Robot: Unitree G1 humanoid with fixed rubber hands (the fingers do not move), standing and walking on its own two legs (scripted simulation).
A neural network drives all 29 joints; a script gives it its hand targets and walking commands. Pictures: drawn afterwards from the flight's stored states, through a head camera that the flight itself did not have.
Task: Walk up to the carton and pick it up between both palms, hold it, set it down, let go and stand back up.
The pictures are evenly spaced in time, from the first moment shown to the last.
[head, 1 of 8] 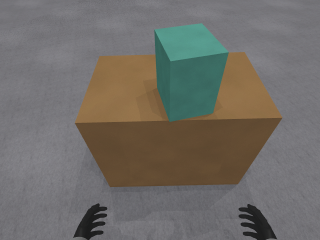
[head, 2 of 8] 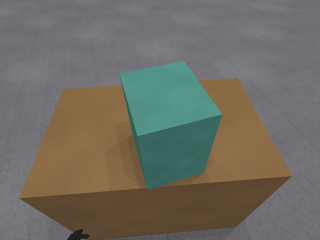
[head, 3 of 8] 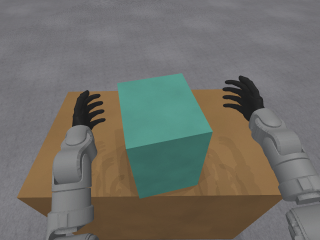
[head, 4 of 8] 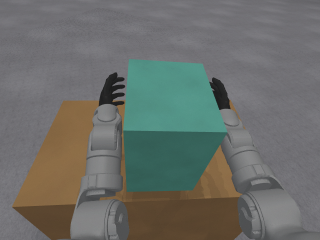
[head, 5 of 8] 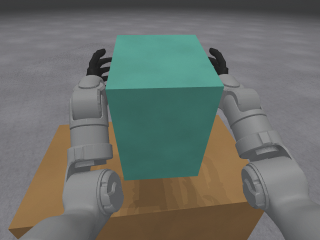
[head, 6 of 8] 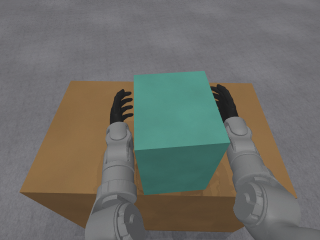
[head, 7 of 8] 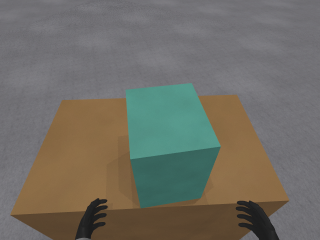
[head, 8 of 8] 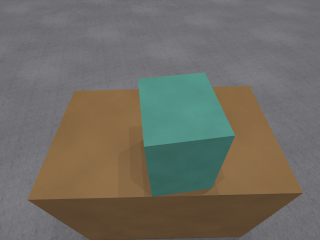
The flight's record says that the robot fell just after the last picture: no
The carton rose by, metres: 0.21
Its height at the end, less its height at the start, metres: +0.00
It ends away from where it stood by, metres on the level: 0.01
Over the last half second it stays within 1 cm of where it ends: yes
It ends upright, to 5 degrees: yes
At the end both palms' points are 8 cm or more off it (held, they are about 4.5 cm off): yes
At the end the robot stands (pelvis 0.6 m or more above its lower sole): yes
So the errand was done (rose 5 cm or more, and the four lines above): yes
